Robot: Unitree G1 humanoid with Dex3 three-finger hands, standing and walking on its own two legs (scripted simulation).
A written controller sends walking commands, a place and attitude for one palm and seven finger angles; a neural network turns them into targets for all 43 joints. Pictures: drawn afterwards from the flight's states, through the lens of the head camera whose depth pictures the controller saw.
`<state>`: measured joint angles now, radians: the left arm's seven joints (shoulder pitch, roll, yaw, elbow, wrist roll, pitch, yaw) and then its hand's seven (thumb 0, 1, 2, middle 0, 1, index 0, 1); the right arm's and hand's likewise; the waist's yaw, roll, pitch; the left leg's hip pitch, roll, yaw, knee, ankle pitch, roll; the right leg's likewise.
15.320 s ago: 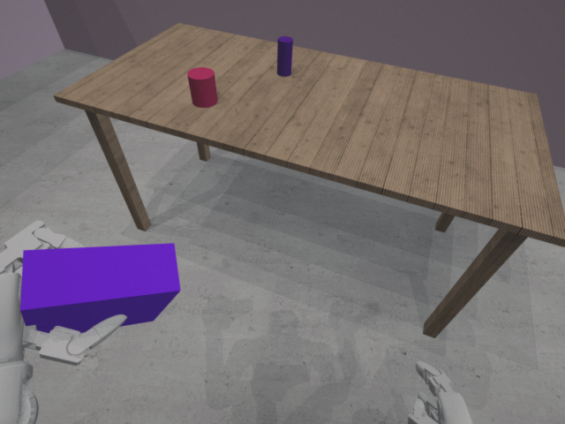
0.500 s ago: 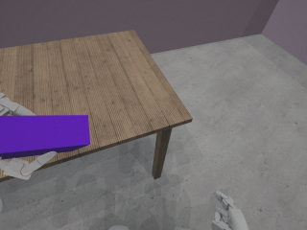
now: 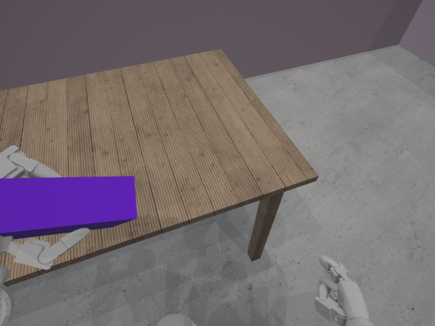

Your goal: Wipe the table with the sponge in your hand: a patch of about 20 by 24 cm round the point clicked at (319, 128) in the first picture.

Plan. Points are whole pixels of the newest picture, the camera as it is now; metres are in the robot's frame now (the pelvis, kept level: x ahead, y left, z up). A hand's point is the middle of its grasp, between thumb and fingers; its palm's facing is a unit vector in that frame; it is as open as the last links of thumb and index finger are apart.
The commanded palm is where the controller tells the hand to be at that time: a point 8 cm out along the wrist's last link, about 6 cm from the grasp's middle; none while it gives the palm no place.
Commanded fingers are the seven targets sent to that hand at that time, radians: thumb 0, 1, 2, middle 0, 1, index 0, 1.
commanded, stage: shuffle to correct the standing spot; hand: left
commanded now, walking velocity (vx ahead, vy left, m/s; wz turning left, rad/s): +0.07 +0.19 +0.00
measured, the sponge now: (88, 207) +0.24 +0.19 +0.17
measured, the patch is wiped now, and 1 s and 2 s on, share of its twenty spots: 0.00 0.00 0.00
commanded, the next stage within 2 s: come to a stop and stand still in 1.32 s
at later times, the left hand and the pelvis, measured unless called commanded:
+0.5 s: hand out of the picture +0.21 +0.32 +0.19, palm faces +0.39 -0.80 -0.45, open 9.6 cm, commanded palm +0.16 +0.36 +0.20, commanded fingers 0.00 0.10 1.30 -1.20 -1.60 -1.20 -1.60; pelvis -0.01 +0.08 +0.02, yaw -1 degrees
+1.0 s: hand out of the picture +0.21 +0.41 +0.18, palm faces +0.41 -0.81 -0.42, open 9.6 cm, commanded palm +0.16 +0.44 +0.20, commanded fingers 0.00 0.10 1.30 -1.20 -1.60 -1.20 -1.60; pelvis +0.00 +0.16 +0.01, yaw +0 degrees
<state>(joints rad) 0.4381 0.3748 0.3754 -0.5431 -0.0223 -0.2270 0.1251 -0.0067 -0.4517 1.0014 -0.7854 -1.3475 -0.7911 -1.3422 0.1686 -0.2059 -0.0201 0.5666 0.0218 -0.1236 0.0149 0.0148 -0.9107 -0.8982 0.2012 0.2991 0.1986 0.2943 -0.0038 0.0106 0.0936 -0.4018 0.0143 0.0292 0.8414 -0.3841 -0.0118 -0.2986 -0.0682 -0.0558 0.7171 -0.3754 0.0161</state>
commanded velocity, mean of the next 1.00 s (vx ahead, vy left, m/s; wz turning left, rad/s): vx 0.14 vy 0.13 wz -0.02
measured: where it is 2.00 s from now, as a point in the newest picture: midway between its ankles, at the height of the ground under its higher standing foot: outside the picture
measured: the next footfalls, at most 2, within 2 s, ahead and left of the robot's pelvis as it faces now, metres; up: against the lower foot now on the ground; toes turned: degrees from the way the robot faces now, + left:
right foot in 0.30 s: +0.05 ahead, -0.04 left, +0.00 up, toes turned -6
left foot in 0.56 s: +0.07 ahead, +0.24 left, +0.00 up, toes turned -5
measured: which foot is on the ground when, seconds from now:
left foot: down 0.00-0.30, up 0.32-0.54, down 0.56-1.00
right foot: down 0.00-0.12, up 0.14-0.28, down 0.30-0.82, up 0.84-0.96, down 0.98-1.00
